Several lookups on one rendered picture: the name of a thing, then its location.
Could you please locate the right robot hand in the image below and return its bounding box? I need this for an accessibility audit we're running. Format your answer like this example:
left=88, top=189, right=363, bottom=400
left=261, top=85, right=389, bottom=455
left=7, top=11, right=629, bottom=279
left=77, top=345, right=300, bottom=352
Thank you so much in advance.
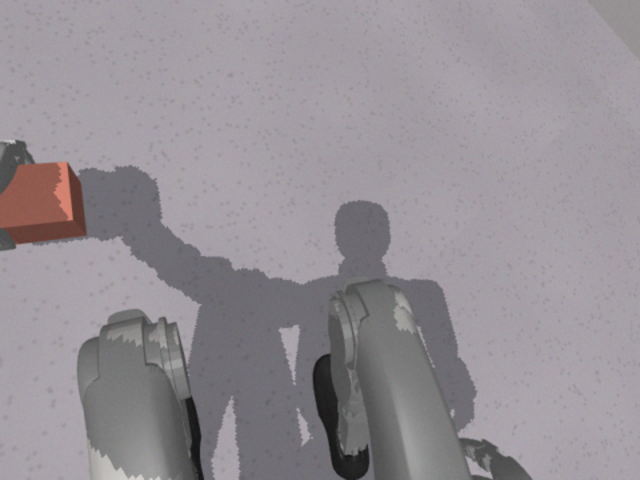
left=459, top=438, right=533, bottom=480

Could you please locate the carton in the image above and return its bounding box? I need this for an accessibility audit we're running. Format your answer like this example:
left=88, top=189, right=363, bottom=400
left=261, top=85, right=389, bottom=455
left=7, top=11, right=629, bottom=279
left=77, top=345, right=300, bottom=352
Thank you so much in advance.
left=0, top=162, right=87, bottom=245

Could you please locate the left robot hand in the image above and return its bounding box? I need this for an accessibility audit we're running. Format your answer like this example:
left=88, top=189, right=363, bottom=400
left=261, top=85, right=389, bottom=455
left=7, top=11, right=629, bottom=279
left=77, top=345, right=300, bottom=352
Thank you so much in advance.
left=0, top=140, right=35, bottom=251

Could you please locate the right robot foot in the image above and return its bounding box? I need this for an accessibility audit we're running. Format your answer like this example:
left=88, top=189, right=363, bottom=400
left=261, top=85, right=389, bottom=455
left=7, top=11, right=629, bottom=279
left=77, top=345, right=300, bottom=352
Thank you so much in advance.
left=313, top=354, right=369, bottom=480

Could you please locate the left robot foot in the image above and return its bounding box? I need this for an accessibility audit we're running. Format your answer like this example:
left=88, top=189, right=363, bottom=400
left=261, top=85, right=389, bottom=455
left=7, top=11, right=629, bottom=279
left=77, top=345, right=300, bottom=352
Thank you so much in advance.
left=185, top=396, right=204, bottom=480

